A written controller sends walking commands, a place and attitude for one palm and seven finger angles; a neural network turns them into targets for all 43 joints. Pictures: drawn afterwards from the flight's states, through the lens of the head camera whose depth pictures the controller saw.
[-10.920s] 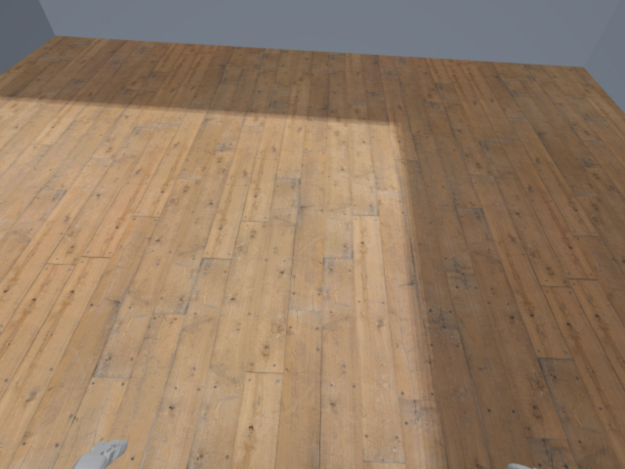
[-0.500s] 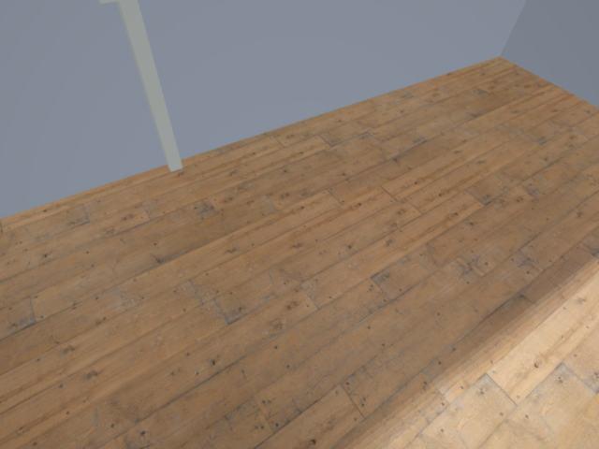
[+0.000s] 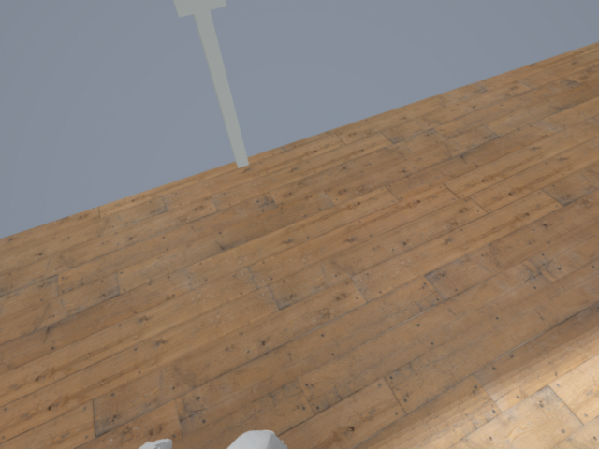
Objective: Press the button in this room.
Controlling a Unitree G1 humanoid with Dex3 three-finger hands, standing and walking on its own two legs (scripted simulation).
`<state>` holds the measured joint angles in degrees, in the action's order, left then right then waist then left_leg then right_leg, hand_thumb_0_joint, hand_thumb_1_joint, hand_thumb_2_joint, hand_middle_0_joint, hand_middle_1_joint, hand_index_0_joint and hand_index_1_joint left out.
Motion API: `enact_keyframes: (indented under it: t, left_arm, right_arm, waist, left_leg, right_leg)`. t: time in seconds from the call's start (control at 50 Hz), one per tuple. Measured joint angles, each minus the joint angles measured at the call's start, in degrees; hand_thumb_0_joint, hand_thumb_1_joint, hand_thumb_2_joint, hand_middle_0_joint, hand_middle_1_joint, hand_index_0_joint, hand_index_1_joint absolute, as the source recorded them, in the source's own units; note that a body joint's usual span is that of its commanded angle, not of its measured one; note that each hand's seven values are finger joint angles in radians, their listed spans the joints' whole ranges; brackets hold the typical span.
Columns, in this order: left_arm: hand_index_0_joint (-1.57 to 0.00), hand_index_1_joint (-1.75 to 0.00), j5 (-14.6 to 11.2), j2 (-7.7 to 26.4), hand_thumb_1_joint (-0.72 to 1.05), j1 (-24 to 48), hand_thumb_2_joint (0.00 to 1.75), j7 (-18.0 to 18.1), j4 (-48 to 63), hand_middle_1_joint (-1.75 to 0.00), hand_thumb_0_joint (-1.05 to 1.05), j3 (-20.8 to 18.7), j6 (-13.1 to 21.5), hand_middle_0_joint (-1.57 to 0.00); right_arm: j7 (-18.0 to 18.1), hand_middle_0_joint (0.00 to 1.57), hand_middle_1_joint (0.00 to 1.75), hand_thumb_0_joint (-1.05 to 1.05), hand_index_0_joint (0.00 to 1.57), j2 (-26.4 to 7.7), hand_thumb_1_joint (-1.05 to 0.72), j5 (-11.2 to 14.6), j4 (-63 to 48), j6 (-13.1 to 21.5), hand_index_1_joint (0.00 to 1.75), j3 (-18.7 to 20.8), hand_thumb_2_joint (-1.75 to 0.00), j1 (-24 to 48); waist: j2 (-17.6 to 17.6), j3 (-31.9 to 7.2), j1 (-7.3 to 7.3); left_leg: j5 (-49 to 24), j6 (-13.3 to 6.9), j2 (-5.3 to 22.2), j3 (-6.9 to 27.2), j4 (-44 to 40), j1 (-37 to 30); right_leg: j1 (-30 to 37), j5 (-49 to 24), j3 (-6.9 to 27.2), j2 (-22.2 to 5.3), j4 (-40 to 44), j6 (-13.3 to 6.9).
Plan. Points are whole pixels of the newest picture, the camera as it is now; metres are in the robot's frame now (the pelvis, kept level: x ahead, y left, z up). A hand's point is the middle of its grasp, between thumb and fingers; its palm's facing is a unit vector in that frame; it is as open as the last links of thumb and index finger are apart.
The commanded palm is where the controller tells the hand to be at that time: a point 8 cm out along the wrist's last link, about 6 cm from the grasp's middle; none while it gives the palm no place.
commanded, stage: turn or walk to find it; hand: left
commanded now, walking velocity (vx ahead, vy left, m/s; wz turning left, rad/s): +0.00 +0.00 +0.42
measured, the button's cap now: out of the picture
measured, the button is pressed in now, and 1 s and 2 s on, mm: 0 0 0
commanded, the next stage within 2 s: stand and wait in 0.10 s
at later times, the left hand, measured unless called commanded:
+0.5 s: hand out of the picture -0.07 +0.23 -0.18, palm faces +0.19 -0.96 -0.21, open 7.4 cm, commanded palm none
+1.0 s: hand out of the picture -0.09 +0.20 -0.16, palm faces +0.33 -0.91 -0.24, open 7.4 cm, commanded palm none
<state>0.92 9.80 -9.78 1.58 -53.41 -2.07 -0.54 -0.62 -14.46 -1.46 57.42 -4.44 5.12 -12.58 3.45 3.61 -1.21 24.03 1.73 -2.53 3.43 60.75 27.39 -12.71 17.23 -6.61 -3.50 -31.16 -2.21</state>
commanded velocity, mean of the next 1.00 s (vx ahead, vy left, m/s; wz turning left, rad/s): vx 0.00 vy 0.00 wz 0.29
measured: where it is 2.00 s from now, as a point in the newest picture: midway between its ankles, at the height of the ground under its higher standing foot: outside the picture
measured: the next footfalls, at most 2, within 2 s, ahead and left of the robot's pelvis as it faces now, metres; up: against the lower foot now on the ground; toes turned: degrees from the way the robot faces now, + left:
left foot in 0.34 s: -0.02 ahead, +0.15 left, +0.00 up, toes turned +10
right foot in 0.72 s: +0.00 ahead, -0.09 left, +0.00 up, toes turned +5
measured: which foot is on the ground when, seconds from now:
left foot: up 0.00-0.32, down 0.34-0.74, up 0.76-1.00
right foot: down 0.00-0.36, up 0.38-0.70, down 0.72-1.00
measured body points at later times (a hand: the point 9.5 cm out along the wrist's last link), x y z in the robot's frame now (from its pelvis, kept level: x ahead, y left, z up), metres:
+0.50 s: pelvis -0.03 +0.04 +0.00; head -0.02 +0.06 +0.45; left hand -0.08 +0.28 -0.16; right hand +0.09 -0.18 -0.14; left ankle -0.06 +0.14 -0.74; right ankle -0.03 -0.09 -0.70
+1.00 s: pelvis -0.08 +0.01 +0.00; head -0.05 +0.00 +0.45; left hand -0.11 +0.25 -0.14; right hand +0.02 -0.23 -0.16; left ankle -0.15 +0.14 -0.67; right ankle -0.04 -0.09 -0.74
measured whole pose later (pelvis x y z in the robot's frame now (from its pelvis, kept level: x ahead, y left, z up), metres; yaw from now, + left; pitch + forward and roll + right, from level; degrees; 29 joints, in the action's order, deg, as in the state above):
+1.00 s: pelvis -0.08 +0.01 +0.00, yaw +18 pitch -1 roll +1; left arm 1.5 9.3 -12.9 1.6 -56.4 -1.8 -0.9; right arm -1.0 -13.7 -1.2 59.4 -4.7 4.8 -13.3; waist 1.2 3.8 -0.7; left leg 22.9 3.0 2.4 -0.3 60.3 24.5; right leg -12.6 15.0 -11.7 -6.0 -29.0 -0.5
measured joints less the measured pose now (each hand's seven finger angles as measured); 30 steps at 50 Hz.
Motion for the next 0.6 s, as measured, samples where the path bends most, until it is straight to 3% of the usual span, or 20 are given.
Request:
enact_keyframes:
  t: [0.06,0.14,0.28,0.34,0.36,0.4,0.46,0.52,0.6]
  left_arm:
    - [-0.21,-0.30,-0.02,-0.48,0.90,-1.14,0.90,0.00,-0.30,-0.30,0.01,0.31,-0.19,-0.21]
    - [-0.21,-0.30,0.12,-0.94,0.90,-2.31,0.90,0.08,-0.61,-0.30,0.01,0.50,-0.08,-0.21]
    - [-0.21,-0.30,0.80,-0.17,0.91,-4.37,0.90,-0.06,-2.46,-0.30,0.01,0.32,0.47,-0.21]
    - [-0.21,-0.30,0.45,0.73,0.91,-5.64,0.90,0.01,-4.41,-0.30,0.01,0.09,0.06,-0.21]
    - [-0.21,-0.30,0.14,1.16,0.91,-6.09,0.90,0.07,-5.09,-0.30,0.01,-0.02,-0.30,-0.21]
    - [-0.21,-0.30,-0.22,2.44,0.91,-6.39,0.90,0.33,-6.69,-0.30,0.01,-0.16,-1.42,-0.21]
    - [-0.20,-0.30,-0.27,2.92,0.91,-6.79,0.90,0.35,-8.74,-0.30,0.01,-0.06,-2.59,-0.20]
    - [-0.20,-0.30,-0.35,2.35,0.91,-6.24,0.90,-0.10,-9.45,-0.30,0.01,0.15,-2.71,-0.20]
    - [-0.20,-0.30,-0.36,1.61,0.91,-4.49,0.90,-0.27,-8.56,-0.30,0.01,0.21,-2.37,-0.20]
  right_arm:
    - [-0.39,0.20,0.30,0.00,0.19,-0.52,-0.91,-0.09,0.00,-0.10,0.30,0.25,-0.90,-0.68]
    - [-0.53,0.20,0.30,0.00,0.19,-0.49,-0.91,-0.11,0.49,-0.45,0.30,0.12,-0.90,-1.42]
    - [0.23,0.19,0.30,0.00,0.19,1.00,-0.91,0.56,1.51,0.34,0.30,-1.49,-0.90,0.74]
    - [0.52,0.19,0.30,0.00,0.19,1.86,-0.91,0.84,1.06,1.93,0.30,-2.35,-0.90,2.20]
    - [0.62,0.19,0.30,0.00,0.19,2.32,-0.91,0.79,1.06,2.70,0.30,-2.54,-0.90,2.58]
    - [0.85,0.19,0.30,0.00,0.19,4.16,-0.91,0.62,1.25,3.44,0.30,-3.24,-0.90,3.51]
    - [1.64,0.20,0.30,0.00,0.19,5.95,-0.91,0.41,1.48,4.14,0.30,-4.23,-0.90,3.95]
    - [2.24,0.20,0.30,-0.01,0.20,5.80,-0.93,0.51,1.54,4.31,0.30,-4.07,-0.90,4.44]
    - [1.81,0.20,0.30,-0.01,0.20,5.14,-0.93,0.33,1.68,3.87,0.30,-3.83,-0.90,4.65]
  waist:
    - [0.01,-0.19,-0.51]
    - [-0.65,-0.23,-0.35]
    - [-2.98,0.83,2.52]
    - [-3.49,0.71,3.14]
    - [-3.86,0.50,3.21]
    - [-6.21,0.71,3.87]
    - [-6.69,-0.04,3.90]
    - [-5.54,-0.52,3.33]
    - [-4.35,-0.59,2.70]
  left_leg:
    - [-3.83,0.93,1.74,-0.57,6.86,1.45]
    - [-5.08,1.99,3.88,-1.00,6.63,0.10]
    - [1.01,1.63,4.92,-4.17,-14.22,-9.11]
    - [-5.60,0.89,4.61,-5.92,-27.40,-14.72]
    - [-5.21,-0.29,4.49,-6.19,-30.34,-16.17]
    - [-4.95,-1.73,3.36,-7.16,-30.27,-16.77]
    - [-6.64,-2.58,3.09,-7.45,-32.39,-18.34]
    - [-8.28,-2.99,2.82,-6.76,-34.31,-18.95]
    - [-9.64,-3.07,2.25,-5.75,-34.95,-18.04]
  right_leg:
    - [1.12,-1.13,-1.71,-0.48,1.99,0.02]
    - [1.25,-1.61,-3.91,-1.13,2.84,-0.06]
    - [-0.59,-1.69,-5.47,-2.57,1.32,0.72]
    - [-1.95,-0.95,-5.96,-2.72,-1.12,1.81]
    - [-2.68,-0.31,-5.98,-2.94,-2.66,2.29]
    - [-3.93,5.26,-2.83,-3.00,-6.71,3.46]
    - [-5.52,9.66,0.95,-1.58,-13.97,4.52]
    - [-5.92,9.64,2.47,-1.22,-17.03,5.20]
    - [-5.13,9.47,3.22,-1.22,-15.06,5.95]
